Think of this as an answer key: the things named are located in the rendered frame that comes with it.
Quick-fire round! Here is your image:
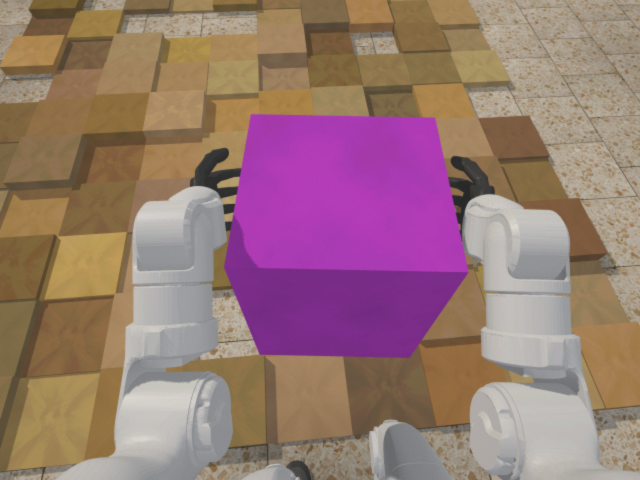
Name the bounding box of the left robot foot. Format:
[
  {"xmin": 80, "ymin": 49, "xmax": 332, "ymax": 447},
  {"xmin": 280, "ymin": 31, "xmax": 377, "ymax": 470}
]
[{"xmin": 286, "ymin": 460, "xmax": 311, "ymax": 480}]

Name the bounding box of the left robot forearm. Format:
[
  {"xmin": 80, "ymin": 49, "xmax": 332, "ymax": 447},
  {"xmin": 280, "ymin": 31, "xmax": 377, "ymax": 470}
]
[{"xmin": 114, "ymin": 186, "xmax": 227, "ymax": 448}]

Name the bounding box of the carton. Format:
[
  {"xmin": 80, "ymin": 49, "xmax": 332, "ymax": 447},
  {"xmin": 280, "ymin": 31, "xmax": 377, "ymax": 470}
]
[{"xmin": 224, "ymin": 114, "xmax": 469, "ymax": 358}]

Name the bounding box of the robot right thigh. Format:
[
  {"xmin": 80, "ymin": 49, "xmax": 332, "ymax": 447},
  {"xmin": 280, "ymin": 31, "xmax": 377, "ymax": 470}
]
[{"xmin": 369, "ymin": 422, "xmax": 452, "ymax": 480}]

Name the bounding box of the robot left upper arm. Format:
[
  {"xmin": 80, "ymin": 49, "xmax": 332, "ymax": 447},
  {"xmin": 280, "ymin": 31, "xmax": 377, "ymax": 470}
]
[{"xmin": 55, "ymin": 371, "xmax": 233, "ymax": 480}]

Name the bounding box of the right robot hand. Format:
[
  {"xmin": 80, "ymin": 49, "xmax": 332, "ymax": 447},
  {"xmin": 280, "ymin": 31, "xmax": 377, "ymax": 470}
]
[{"xmin": 448, "ymin": 156, "xmax": 495, "ymax": 239}]

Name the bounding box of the right robot forearm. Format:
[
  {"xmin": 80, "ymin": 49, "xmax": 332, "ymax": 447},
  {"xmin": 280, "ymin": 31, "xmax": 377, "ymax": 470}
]
[{"xmin": 462, "ymin": 194, "xmax": 600, "ymax": 457}]

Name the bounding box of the left robot hand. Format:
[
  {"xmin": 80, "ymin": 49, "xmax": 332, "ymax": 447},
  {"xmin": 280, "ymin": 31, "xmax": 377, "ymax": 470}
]
[{"xmin": 190, "ymin": 148, "xmax": 241, "ymax": 231}]

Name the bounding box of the robot right upper arm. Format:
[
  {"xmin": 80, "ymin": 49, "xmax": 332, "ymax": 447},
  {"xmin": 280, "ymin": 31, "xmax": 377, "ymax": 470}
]
[{"xmin": 470, "ymin": 382, "xmax": 640, "ymax": 480}]

